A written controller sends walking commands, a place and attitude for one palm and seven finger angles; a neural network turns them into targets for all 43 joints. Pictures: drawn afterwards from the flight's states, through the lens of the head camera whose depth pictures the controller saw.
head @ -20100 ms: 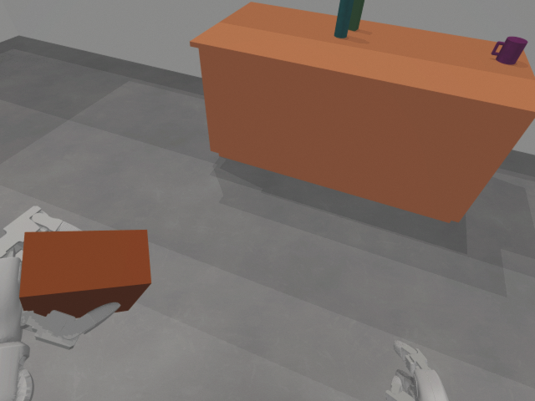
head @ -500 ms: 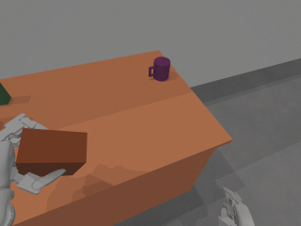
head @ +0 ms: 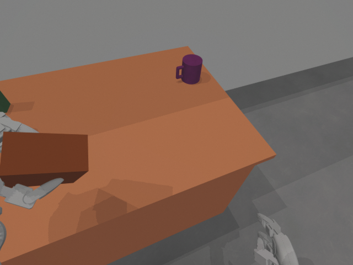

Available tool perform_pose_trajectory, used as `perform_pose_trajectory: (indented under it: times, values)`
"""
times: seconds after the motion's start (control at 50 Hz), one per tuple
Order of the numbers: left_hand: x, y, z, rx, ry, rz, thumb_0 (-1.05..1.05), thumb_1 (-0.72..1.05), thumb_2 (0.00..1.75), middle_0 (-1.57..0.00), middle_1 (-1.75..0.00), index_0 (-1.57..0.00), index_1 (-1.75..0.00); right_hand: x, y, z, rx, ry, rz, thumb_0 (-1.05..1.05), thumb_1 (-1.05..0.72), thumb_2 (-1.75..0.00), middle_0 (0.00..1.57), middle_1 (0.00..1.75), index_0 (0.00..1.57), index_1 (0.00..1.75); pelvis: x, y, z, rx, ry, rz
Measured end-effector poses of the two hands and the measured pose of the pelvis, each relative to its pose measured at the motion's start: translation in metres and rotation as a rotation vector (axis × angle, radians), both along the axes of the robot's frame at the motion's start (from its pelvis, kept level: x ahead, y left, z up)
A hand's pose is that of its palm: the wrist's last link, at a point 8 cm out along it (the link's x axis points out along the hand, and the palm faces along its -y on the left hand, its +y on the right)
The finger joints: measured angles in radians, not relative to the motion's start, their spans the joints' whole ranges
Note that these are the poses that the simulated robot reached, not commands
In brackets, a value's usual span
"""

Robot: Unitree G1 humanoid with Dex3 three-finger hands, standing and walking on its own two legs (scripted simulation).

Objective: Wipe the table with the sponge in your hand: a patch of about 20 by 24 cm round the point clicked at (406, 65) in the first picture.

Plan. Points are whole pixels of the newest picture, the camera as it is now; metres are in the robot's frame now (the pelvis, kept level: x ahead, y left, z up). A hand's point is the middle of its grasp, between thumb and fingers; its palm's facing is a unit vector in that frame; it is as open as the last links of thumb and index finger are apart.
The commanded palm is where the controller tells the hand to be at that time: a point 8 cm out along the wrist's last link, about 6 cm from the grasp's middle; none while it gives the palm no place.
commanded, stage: come to a stop and stand still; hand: left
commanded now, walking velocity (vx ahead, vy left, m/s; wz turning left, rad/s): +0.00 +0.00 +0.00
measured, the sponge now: (56, 162) +0.25 +0.24 +0.14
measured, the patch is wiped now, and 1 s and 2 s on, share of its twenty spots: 0.00 0.00 0.00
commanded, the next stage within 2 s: look again from close up in 0.50 s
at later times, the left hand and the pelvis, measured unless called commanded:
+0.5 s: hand (35, 166) +0.23 +0.26 +0.16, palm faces +0.34 -0.86 -0.38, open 10.2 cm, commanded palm +0.17 +0.30 +0.18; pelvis +0.02 +0.02 +0.00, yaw +1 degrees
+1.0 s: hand (31, 174) +0.22 +0.26 +0.15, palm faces +0.36 -0.85 -0.38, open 10.2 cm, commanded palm +0.16 +0.29 +0.18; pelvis +0.01 +0.01 +0.00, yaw +1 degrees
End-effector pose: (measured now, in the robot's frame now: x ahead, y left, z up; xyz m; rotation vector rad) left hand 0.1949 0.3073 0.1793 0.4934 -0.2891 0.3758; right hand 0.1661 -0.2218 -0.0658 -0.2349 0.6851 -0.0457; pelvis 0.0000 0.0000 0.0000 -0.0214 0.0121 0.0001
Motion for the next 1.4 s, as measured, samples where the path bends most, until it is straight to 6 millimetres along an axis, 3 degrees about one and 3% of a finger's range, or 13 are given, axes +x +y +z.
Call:
perform_pose_trajectory:
  times: [0.1,0.18,0.28,0.38,0.5,0.64,1.0,1.08,1.14,1.2,1.3,1.34,1.4]
  values:
    - [-0.013,-0.028,-0.019,-0.038,0.083,-0.131,-0.01,-0.51,1.03,-0.72,-1.35,-0.74,-1.34,-0.007,0.003,-0.002,-0.014,0.013,-0.028,0.01,-0.9,-0.9,0.2,0.3,0.2,0.3,0.006,0.008,-0.001,0.001,-0.003,0.007]
    - [-0.013,-0.01,-0.02,0.001,0.079,-0.098,-0.01,-0.51,1.03,-0.73,-1.34,-0.74,-1.33,-0.004,0.009,-0.001,-0.039,0.036,-0.017,0.02,-0.9,-0.9,0.2,0.3,0.2,0.3,0.009,0.007,-0.001,0.0,0.0,0.021]
    - [-0.007,0.013,-0.005,0.009,-0.014,-0.001,-0.01,-0.51,1.03,-0.73,-1.34,-0.74,-1.33,0.011,0.018,0.002,-0.045,0.016,0.026,0.02,-0.9,-0.9,0.2,0.3,0.2,0.3,0.011,0.009,0.0,-0.003,-0.001,0.028]
    - [-0.002,0.001,0.002,-0.026,-0.06,-0.039,-0.01,-0.51,1.03,-0.72,-1.34,-0.74,-1.34,0.028,0.027,0.009,-0.027,-0.036,0.041,0.02,-0.9,-0.9,0.2,0.3,0.2,0.3,0.015,0.015,0.001,-0.008,0.0,0.019]
    - [0.001,-0.005,-0.01,-0.037,0.017,-0.086,-0.01,-0.51,1.03,-0.72,-1.34,-0.74,-1.33,0.036,0.03,0.017,-0.023,-0.066,0.024,0.01,-0.9,-0.9,0.2,0.3,0.2,0.3,0.017,0.016,0.001,-0.008,0.0,0.014]
    - [-0.008,0.005,-0.01,-0.029,0.033,-0.038,-0.01,-0.51,1.03,-0.72,-1.34,-0.74,-1.33,0.029,0.026,0.016,-0.044,-0.037,0.026,0.01,-0.9,-0.9,0.2,0.3,0.2,0.3,0.013,0.014,0.002,-0.01,-0.004,0.02]
    - [-0.013,-0.004,-0.015,-0.051,0.061,-0.033,-0.01,-0.51,1.03,-0.72,-1.34,-0.74,-1.33,0.006,0.013,0.007,-0.04,0.003,-0.015,0.01,-0.9,-0.9,0.2,0.3,0.2,0.3,0.006,0.01,0.003,-0.011,-0.01,0.018]
    - [0.006,0.012,0.024,0.169,-0.001,-0.018,-0.01,-0.51,1.03,-0.73,-1.34,-0.75,-1.33,0.006,0.013,-0.003,-0.077,0.039,0.084,0.01,-0.9,-0.9,0.2,0.3,0.2,0.3,-0.002,0.004,-0.002,0.001,-0.019,0.063]
    - [0.008,0.025,0.039,0.083,-0.004,0.045,-0.01,-0.51,1.03,-0.73,-1.34,-0.74,-1.33,0.01,0.009,-0.007,-0.046,0.041,0.087,0.01,-0.9,-0.9,0.2,0.3,0.2,0.3,-0.004,0.001,-0.004,0.014,-0.022,0.041]
    - [0.001,0.019,0.027,0.011,0.113,0.062,-0.01,-0.51,1.03,-0.72,-1.35,-0.74,-1.34,0.016,0.003,-0.008,-0.009,0.004,0.064,0.02,-0.9,-0.9,0.2,0.3,0.2,0.3,-0.005,0.0,-0.004,0.015,-0.037,0.036]
    - [-0.022,-0.014,-0.013,0.096,0.347,0.037,-0.01,-0.51,1.03,-0.72,-1.35,-0.74,-1.34,0.027,-0.002,-0.008,0.008,-0.039,0.078,0.01,-0.9,-0.9,0.2,0.3,0.2,0.3,-0.011,-0.007,-0.007,0.02,-0.051,0.043]
    - [-0.032,-0.024,-0.021,0.12,0.345,0.029,-0.01,-0.51,1.03,-0.72,-1.35,-0.74,-1.34,0.029,-0.003,-0.008,-0.002,-0.047,0.091,0.01,-0.9,-0.9,0.2,0.3,0.2,0.3,-0.015,-0.014,-0.009,0.023,-0.048,0.051]
    - [-0.042,-0.029,-0.017,0.161,0.245,0.066,-0.01,-0.51,1.03,-0.73,-1.34,-0.74,-1.33,0.031,-0.005,-0.01,-0.022,-0.04,0.122,0.01,-0.9,-0.9,0.2,0.3,0.2,0.3,-0.018,-0.028,-0.012,0.026,-0.044,0.066]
